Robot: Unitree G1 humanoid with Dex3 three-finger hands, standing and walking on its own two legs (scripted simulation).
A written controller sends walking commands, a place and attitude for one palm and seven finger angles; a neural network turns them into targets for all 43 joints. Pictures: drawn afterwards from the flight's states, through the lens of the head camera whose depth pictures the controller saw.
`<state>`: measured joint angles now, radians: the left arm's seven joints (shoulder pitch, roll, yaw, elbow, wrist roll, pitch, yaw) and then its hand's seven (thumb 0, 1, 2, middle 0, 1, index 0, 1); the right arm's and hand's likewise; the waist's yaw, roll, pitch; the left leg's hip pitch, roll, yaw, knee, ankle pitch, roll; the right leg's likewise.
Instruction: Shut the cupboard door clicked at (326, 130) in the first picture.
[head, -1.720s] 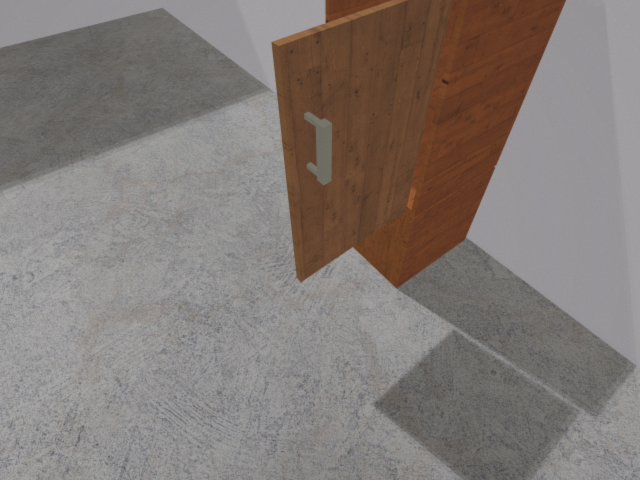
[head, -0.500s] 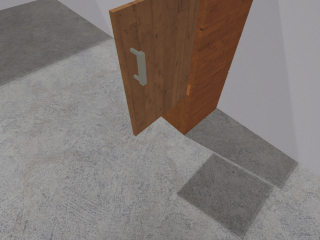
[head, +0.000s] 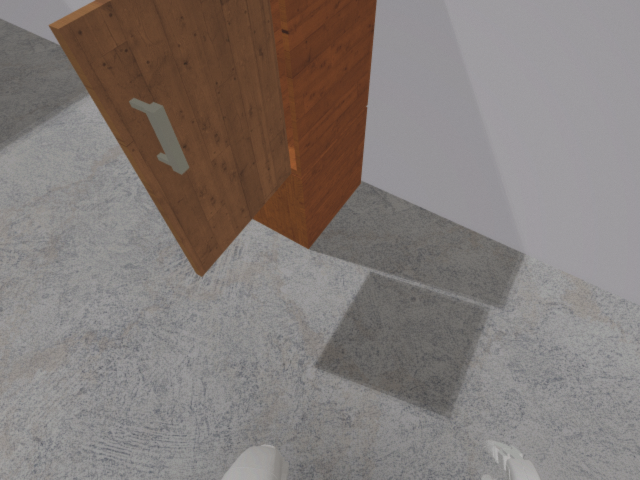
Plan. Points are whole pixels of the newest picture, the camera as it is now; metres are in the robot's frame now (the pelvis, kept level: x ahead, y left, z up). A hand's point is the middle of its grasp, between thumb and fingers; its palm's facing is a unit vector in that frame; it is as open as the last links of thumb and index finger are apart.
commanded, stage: walk around to get in front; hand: left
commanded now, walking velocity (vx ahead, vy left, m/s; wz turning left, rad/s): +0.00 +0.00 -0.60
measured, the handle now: (159, 137) +0.56 +0.31 +0.06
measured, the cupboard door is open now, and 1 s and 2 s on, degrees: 92 92 92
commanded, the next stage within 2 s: none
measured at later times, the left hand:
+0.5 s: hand (210, 435) +0.18 +0.19 -0.17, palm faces -0.30 -0.91 -0.29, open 7.4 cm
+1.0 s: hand (275, 405) +0.23 +0.10 -0.16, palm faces -0.56 -0.80 -0.19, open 7.4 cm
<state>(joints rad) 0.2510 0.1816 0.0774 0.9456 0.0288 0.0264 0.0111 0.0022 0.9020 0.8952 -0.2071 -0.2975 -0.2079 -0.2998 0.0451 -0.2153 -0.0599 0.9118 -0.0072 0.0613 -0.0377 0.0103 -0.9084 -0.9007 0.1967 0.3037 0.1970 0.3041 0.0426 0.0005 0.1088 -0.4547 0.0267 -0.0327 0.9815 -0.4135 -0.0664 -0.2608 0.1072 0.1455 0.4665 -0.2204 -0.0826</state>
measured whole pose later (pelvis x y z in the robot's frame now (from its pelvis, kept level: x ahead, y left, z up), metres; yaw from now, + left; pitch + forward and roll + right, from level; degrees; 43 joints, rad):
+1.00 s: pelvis +0.02 +0.00 +0.00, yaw -36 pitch +1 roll -2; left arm 0.12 0.23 0.09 0.89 0.02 0.06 -0.05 0.00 0.91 0.90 -0.20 -0.30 -0.20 -0.30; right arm 0.25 -0.19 -0.01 0.90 -0.04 0.01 -0.03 0.01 -0.90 -0.90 0.20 0.30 0.20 0.30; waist 0.00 0.01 0.10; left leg -0.26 0.14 0.14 0.52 -0.27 -0.03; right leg -0.44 -0.01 -0.06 0.94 -0.48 0.04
